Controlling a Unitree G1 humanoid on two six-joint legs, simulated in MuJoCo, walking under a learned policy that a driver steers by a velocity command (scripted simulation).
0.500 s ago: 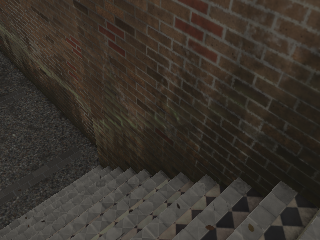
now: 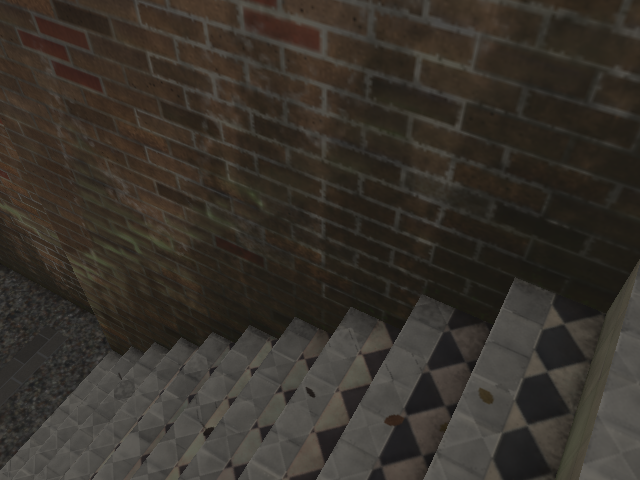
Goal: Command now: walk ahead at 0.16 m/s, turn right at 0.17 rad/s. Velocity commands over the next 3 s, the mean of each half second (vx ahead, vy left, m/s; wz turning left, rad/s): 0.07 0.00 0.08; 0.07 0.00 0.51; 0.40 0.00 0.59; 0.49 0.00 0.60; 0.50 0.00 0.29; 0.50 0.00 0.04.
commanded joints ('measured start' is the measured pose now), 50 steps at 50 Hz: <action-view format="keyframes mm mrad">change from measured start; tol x64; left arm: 1 289 182 83 31 -1 -33 30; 50 204 158 32 29 46 -66 25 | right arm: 1 -228 -252 -81 -139 10 6 37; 50 -23 -77 -20 -193 -17 0 45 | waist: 1 200 -30 -105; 50 7 -37 19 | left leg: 1 -195 146 -169 211 1290 4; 3 -564 -19 -336 765 -115 -177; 8 176 41 -219 623 315 -221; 36 -283 182 -578 -275 768 146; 40 259 265 -821 -48 772 168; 50 -821 27 -433 858 194 16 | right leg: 1 611 44 -12 -292 419 -102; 8 -369 -83 102 -561 -233 -193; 24 587 -109 -12 -329 66 -137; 38 -391 17 49 410 -592 40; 46 957 44 -47 103 -178 1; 50 241 -326 636 -412 -290 -394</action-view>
